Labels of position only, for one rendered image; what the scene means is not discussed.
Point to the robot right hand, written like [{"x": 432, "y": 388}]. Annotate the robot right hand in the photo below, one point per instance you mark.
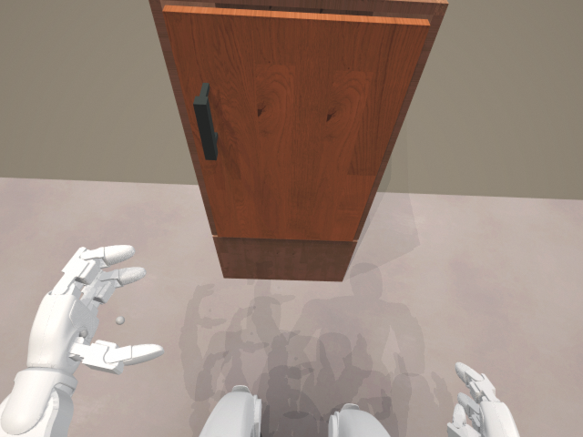
[{"x": 491, "y": 418}]

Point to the left robot thigh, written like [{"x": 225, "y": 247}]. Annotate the left robot thigh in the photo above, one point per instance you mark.
[{"x": 237, "y": 414}]

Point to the robot left forearm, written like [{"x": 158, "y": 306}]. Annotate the robot left forearm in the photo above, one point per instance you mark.
[{"x": 39, "y": 405}]

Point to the cupboard door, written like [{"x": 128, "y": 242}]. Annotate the cupboard door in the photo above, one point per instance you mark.
[{"x": 304, "y": 105}]

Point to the robot left shin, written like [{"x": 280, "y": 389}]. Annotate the robot left shin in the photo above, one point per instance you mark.
[{"x": 240, "y": 388}]

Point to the robot left hand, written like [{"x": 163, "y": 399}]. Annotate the robot left hand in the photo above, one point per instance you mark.
[{"x": 54, "y": 339}]

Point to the handle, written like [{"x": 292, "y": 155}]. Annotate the handle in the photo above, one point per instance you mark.
[{"x": 206, "y": 130}]

